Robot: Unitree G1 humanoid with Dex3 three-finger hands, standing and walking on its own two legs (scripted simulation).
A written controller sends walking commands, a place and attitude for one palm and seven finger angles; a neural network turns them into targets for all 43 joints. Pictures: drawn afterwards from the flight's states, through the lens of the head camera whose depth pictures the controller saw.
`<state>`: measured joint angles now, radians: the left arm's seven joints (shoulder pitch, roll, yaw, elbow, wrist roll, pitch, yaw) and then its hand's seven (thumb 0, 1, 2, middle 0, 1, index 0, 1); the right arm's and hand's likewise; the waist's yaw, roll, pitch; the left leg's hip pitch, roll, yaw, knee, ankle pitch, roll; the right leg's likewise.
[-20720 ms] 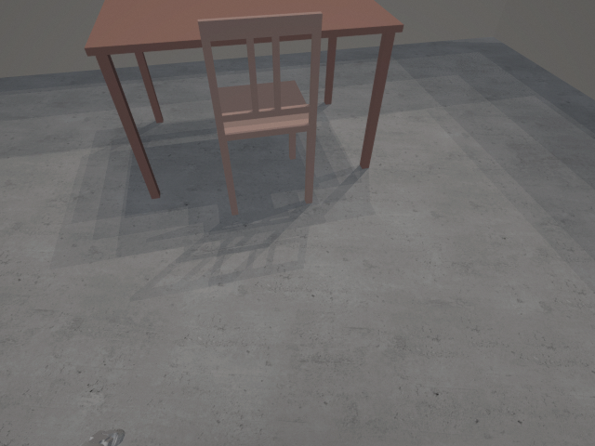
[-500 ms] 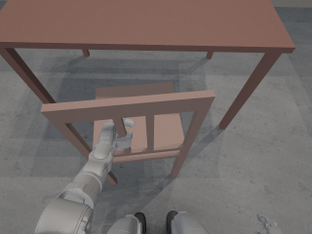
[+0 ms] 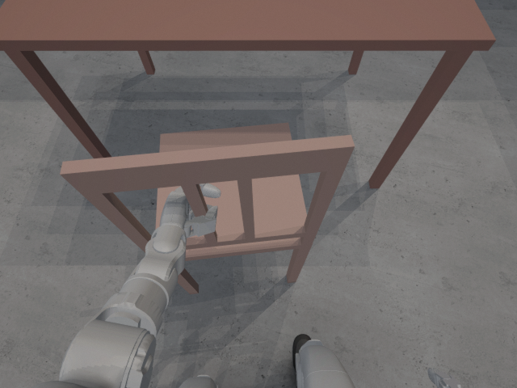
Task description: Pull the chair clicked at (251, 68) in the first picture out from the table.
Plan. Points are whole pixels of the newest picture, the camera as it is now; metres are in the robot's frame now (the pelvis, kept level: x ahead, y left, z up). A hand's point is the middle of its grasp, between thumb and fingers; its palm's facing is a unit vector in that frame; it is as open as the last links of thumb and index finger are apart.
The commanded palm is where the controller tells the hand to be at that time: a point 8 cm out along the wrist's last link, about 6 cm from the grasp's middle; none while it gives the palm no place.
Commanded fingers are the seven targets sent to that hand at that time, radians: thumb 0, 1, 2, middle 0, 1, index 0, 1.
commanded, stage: step backward, pulling the chair out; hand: left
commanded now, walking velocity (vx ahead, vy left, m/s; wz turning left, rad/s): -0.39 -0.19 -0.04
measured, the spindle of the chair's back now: (202, 215) +0.41 +0.10 -0.09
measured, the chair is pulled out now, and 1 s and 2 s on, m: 0.23 0.38 0.53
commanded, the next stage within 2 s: stop walking, hand still on the chair in 1.76 s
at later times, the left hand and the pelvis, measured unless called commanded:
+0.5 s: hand (199, 263) +0.31 +0.09 -0.06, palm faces -0.13 -0.98 -0.17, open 5.5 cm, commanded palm +0.31 +0.14 -0.06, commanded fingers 0.00 0.90 0.90 -0.50 -1.45 -0.50 -1.45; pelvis -0.08 +0.02 -0.01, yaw -4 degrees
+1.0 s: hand (188, 308) +0.24 +0.11 -0.06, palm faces -0.09 -0.98 -0.20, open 5.5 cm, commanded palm +0.24 +0.16 -0.06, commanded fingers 0.00 0.90 0.90 -0.50 -1.45 -0.50 -1.45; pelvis -0.14 +0.00 -0.01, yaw -3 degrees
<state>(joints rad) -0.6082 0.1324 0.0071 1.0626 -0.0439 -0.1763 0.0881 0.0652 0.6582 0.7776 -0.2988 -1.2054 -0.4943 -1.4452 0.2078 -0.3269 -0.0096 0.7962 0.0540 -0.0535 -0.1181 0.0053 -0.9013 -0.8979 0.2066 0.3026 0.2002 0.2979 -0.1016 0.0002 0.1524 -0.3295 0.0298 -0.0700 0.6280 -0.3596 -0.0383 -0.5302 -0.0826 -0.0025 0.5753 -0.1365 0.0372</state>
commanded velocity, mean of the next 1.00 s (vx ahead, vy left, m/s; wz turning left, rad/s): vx -0.38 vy -0.10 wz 0.02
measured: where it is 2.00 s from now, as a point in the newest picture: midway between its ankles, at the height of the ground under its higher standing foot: outside the picture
